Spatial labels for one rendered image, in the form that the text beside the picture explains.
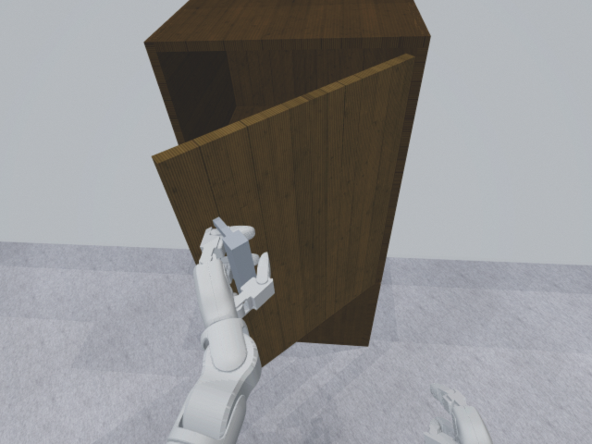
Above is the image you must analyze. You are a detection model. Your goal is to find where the cupboard door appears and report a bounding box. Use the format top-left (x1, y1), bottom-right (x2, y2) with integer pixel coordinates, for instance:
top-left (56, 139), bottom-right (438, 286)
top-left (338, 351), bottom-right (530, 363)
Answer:
top-left (152, 54), bottom-right (415, 367)

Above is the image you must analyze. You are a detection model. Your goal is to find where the robot left forearm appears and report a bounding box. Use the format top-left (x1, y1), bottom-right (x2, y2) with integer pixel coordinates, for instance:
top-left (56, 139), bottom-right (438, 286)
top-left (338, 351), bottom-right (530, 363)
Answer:
top-left (166, 318), bottom-right (262, 444)

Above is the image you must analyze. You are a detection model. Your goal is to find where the left robot hand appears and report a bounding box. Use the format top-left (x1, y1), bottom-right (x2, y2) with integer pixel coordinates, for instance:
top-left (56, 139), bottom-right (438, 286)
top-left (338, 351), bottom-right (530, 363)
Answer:
top-left (193, 226), bottom-right (275, 329)

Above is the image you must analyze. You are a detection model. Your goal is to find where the right robot hand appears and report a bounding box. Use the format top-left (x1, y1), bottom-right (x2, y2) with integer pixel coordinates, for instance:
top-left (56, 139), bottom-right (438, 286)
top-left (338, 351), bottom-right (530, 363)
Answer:
top-left (424, 383), bottom-right (493, 444)

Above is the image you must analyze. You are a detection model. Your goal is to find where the handle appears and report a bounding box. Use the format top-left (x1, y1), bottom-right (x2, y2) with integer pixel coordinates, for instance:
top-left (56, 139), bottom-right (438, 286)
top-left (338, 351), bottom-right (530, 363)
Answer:
top-left (213, 217), bottom-right (256, 294)

